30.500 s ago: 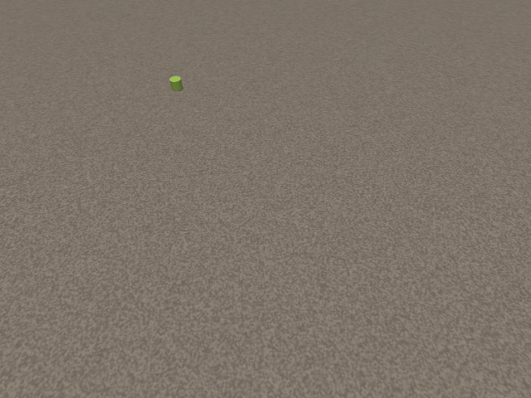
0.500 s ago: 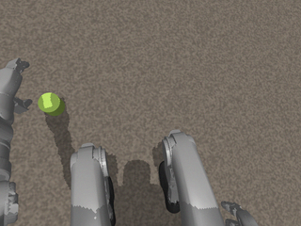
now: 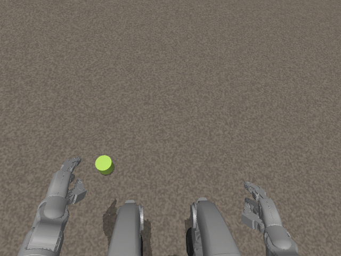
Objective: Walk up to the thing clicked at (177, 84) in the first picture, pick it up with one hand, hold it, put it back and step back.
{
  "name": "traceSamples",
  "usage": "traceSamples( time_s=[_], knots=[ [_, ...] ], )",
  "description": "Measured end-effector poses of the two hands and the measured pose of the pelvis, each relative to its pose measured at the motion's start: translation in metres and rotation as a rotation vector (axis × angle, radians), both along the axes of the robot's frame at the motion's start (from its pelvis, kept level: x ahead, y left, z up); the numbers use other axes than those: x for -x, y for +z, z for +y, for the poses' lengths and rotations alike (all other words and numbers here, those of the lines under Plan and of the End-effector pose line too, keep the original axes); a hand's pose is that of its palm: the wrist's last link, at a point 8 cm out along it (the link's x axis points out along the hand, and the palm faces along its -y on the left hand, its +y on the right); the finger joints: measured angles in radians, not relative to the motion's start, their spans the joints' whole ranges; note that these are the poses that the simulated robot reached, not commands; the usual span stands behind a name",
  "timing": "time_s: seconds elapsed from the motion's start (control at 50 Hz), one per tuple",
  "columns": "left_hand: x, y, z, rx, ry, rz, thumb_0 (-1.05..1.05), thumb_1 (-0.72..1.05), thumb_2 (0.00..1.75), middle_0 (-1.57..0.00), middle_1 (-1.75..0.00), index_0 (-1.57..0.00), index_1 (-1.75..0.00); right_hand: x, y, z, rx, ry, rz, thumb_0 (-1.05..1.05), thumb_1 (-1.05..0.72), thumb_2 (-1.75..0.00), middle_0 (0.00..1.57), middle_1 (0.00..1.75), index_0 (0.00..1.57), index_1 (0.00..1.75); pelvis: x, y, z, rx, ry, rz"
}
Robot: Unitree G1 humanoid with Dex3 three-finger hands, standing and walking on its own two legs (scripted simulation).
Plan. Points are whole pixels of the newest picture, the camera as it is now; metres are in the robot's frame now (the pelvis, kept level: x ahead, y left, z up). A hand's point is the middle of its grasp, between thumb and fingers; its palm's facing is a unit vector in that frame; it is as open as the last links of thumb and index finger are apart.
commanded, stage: home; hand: left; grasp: from above
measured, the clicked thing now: (104, 165) +0.50 +0.27 -0.56
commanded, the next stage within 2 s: none
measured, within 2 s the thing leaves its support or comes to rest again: neither
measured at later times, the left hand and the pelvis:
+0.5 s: hand (69, 204) +0.23 +0.18 +0.08, palm faces +0.08 -0.97 -0.21, open 7.4 cm; pelvis +0.06 +0.00 +0.12, yaw +2 degrees
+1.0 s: hand (69, 208) +0.22 +0.18 +0.08, palm faces +0.07 -0.98 -0.21, open 7.4 cm; pelvis +0.06 -0.01 +0.12, yaw +2 degrees
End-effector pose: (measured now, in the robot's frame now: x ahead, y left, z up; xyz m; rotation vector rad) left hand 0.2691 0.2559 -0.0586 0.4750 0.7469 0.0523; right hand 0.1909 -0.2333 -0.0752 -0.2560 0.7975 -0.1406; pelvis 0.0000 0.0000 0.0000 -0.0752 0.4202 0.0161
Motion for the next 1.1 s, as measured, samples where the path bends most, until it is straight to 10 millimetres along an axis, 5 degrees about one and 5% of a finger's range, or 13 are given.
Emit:
traceSamples(
  time_s=[0.28,0.46,0.72,1.1],
  knots=[
    [0.044,0.105,-0.021,0.209,0.213,0.058,0.01,0.90,0.90,-0.20,-0.30,-0.20,-0.30,0.017,0.089,-0.004,0.026,-0.099,-0.035,0.01,-0.90,-0.89,0.21,0.30,0.21,0.30,-0.040,0.089,-0.003,-0.017,0.014,-0.140],
    [0.059,0.157,-0.028,0.237,0.219,0.027,0.01,0.90,0.90,-0.20,-0.30,-0.20,-0.30,-0.004,0.126,-0.010,0.042,-0.118,-0.140,0.01,-0.90,-0.89,0.21,0.30,0.21,0.30,-0.062,0.117,-0.004,-0.027,0.017,-0.205],
    [0.069,0.157,-0.029,0.250,0.230,0.043,0.01,0.90,0.90,-0.20,-0.30,-0.20,-0.30,-0.044,0.148,-0.007,0.052,-0.033,-0.262,0.01,-0.90,-0.89,0.21,0.30,0.21,0.30,-0.065,0.122,-0.007,-0.037,0.029,-0.240],
    [0.066,0.160,-0.028,0.241,0.211,0.032,0.01,0.90,0.90,-0.20,-0.30,-0.20,-0.30,-0.022,0.137,-0.005,0.045,-0.055,-0.200,0.01,-0.90,-0.89,0.21,0.30,0.21,0.30,-0.062,0.122,-0.004,-0.035,0.023,-0.250]
  ],
)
